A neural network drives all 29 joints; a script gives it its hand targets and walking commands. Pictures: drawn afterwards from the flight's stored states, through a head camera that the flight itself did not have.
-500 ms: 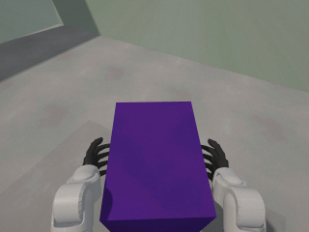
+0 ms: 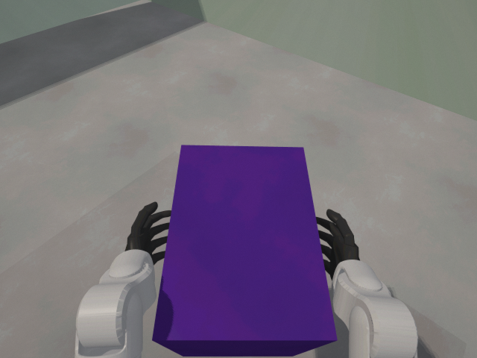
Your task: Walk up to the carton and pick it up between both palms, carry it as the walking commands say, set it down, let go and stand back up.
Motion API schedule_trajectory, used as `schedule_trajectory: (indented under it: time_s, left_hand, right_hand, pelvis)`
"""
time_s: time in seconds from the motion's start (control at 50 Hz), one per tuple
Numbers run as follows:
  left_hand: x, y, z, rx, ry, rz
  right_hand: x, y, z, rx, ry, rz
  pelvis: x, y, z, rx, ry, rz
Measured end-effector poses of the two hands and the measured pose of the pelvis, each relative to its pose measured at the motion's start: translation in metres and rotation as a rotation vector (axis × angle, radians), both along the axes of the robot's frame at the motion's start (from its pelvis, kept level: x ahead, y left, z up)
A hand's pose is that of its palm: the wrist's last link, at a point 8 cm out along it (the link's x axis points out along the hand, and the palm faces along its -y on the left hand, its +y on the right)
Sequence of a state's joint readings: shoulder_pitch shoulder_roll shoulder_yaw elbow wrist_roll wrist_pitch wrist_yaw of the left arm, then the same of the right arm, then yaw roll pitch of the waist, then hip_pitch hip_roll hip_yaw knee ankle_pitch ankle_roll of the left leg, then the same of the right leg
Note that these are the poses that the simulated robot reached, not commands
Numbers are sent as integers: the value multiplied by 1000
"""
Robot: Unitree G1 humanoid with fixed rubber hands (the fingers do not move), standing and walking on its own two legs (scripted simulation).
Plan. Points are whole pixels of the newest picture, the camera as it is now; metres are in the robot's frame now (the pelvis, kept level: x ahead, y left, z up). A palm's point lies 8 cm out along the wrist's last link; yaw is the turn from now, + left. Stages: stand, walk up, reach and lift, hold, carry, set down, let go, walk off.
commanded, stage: carry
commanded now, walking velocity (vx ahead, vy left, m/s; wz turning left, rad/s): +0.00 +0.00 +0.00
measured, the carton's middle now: (240, 257) +0.29 +0.01 +0.01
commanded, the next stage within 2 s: none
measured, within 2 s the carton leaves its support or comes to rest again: neither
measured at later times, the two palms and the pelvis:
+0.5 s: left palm (155, 250) +0.26 +0.14 +0.08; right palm (348, 260) +0.26 -0.15 +0.08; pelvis +0.00 -0.01 +0.00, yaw -1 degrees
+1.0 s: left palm (169, 248) +0.27 +0.12 +0.08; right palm (362, 262) +0.26 -0.17 +0.08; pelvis +0.01 -0.03 +0.00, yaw -1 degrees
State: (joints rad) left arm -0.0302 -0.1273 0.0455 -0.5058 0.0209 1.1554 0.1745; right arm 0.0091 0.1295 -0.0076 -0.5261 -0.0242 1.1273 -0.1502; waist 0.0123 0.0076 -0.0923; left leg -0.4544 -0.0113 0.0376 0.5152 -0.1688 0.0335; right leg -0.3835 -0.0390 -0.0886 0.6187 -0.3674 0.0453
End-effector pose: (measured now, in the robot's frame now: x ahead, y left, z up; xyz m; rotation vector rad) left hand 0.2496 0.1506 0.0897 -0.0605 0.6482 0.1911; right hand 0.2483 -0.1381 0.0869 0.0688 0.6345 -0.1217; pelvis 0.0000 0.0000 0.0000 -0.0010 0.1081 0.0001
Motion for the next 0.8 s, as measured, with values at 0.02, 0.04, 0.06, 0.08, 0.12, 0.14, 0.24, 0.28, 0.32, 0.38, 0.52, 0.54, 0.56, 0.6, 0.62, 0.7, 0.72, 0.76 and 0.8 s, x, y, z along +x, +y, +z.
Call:
schedule_trajectory:
  time_s: [0.02, 0.04, 0.06, 0.08, 0.12, 0.14, 0.24, 0.28, 0.32, 0.38, 0.52, 0.54, 0.56, 0.6, 0.62, 0.7, 0.72, 0.76, 0.8]
  left_hand:
    - [0, -4, 1, 5, -9, -4]
    - [0, -7, 2, 16, -9, -12]
    - [0, -10, 2, 25, -4, -21]
    - [0, -13, 2, 30, 2, -29]
    - [-1, -17, 2, 34, 11, -41]
    - [-1, -18, 2, 34, 14, -46]
    - [1, -20, -2, 29, 27, -50]
    - [3, -19, -5, 26, 33, -45]
    - [5, -18, -7, 23, 37, -38]
    - [9, -16, -10, 19, 36, -29]
    - [15, -16, -12, 8, 15, -30]
    - [16, -16, -12, 8, 13, -30]
    - [16, -17, -12, 8, 11, -31]
    - [17, -18, -12, 9, 8, -33]
    - [17, -19, -12, 10, 7, -34]
    - [18, -23, -12, 12, 6, -39]
    - [18, -24, -12, 13, 6, -41]
    - [18, -26, -12, 14, 6, -43]
    - [18, -28, -11, 15, 6, -45]
  right_hand:
    - [0, -4, -1, 5, -9, -4]
    - [-2, -7, -2, 15, -10, -12]
    - [-4, -10, -3, 22, -5, -19]
    - [-6, -13, -3, 25, 1, -26]
    - [-10, -17, -4, 25, 11, -37]
    - [-12, -18, -3, 23, 13, -41]
    - [-9, -20, -4, 9, 27, -39]
    - [-6, -19, -6, 4, 33, -33]
    - [-1, -18, -8, 0, 37, -27]
    - [5, -16, -10, -5, 36, -18]
    - [12, -15, -12, -8, 16, -11]
    - [12, -15, -12, -9, 14, -12]
    - [13, -16, -12, -9, 12, -12]
    - [13, -17, -12, -9, 9, -14]
    - [13, -18, -12, -9, 8, -15]
    - [12, -22, -13, -8, 7, -20]
    - [11, -23, -13, -8, 7, -21]
    - [11, -25, -12, -7, 7, -23]
    - [10, -27, -12, -6, 7, -25]
  pelvis:
    - [-1, -2, -2, 8, -2, -3]
    - [-2, -3, -2, 3, -7, -7]
    - [-2, -4, -1, 1, -13, -8]
    - [-2, -5, -1, 1, -18, -8]
    - [-1, -6, 0, 5, -28, -8]
    - [-1, -6, 0, 7, -33, -9]
    - [0, -8, 0, 12, -44, -13]
    - [0, -9, 0, 13, -45, -14]
    - [0, -9, 0, 13, -46, -15]
    - [0, -9, 0, 13, -44, -17]
    - [1, -10, 0, 11, -38, -19]
    - [1, -11, 0, 11, -38, -19]
    - [2, -11, -1, 11, -37, -19]
    - [2, -12, -1, 11, -36, -20]
    - [2, -12, -1, 11, -36, -20]
    - [4, -15, -1, 11, -35, -21]
    - [4, -16, -1, 11, -35, -21]
    - [5, -17, -1, 12, -36, -22]
    - [5, -18, -1, 13, -36, -22]
